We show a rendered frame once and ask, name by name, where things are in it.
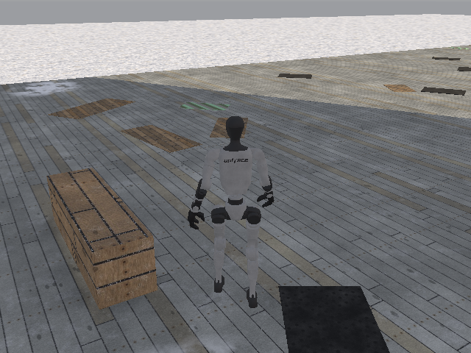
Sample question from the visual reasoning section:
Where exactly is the right robot shin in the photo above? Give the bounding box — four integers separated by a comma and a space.
247, 248, 258, 298

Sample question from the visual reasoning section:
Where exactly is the robot right foot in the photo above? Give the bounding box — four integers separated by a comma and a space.
247, 289, 258, 308

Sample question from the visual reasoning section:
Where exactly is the robot right upper arm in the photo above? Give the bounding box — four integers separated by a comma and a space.
250, 148, 271, 187

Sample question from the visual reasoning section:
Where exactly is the robot left hand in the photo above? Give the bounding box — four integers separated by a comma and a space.
188, 210, 205, 229

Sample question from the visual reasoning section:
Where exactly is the robot right forearm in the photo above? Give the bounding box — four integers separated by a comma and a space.
262, 175, 273, 198

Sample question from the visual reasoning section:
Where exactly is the robot left upper arm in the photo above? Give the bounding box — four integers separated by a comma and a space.
200, 149, 220, 190

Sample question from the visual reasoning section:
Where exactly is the robot left forearm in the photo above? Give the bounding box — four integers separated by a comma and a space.
190, 179, 207, 213

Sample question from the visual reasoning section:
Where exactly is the robot right hand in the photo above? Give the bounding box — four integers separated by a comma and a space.
257, 194, 274, 207

